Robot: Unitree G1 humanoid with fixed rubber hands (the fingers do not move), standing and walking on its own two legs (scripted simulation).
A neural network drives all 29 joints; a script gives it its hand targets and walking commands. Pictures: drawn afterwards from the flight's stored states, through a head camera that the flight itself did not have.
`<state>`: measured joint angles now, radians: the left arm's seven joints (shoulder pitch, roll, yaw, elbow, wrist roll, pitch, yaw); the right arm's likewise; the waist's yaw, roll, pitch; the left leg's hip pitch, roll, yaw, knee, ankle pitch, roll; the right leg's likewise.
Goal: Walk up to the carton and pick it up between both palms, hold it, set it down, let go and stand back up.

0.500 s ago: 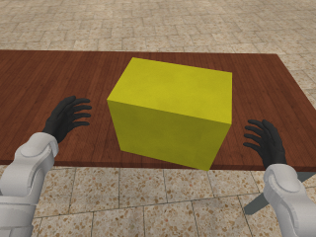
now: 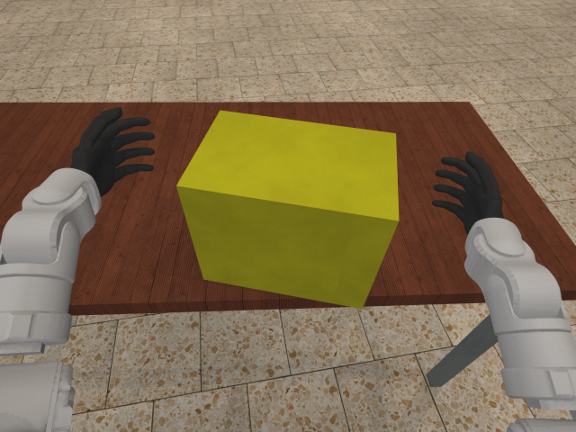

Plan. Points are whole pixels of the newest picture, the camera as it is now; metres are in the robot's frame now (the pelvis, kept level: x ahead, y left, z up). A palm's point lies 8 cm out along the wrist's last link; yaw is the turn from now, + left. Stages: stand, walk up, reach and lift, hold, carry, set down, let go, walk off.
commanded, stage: reach and lift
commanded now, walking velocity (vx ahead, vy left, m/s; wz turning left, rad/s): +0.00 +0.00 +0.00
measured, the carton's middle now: (292, 211) +0.44 -0.03 +0.05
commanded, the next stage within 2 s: none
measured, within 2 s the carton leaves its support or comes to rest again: neither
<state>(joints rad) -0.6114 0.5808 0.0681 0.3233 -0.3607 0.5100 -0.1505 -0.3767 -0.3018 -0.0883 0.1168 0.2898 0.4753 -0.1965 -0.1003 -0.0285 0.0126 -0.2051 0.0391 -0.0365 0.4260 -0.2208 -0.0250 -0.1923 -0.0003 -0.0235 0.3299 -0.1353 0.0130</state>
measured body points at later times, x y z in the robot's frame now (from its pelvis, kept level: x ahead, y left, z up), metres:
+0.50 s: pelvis +0.00 +0.00 +0.00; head +0.01 +0.02 +0.45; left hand +0.47 +0.21 +0.24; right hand +0.38 -0.27 +0.19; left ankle +0.00 +0.13 -0.74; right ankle +0.02 -0.13 -0.74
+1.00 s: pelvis +0.00 +0.00 +0.00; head +0.01 +0.02 +0.45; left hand +0.49 +0.19 +0.20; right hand +0.40 -0.26 +0.16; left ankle +0.00 +0.13 -0.74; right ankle +0.02 -0.13 -0.74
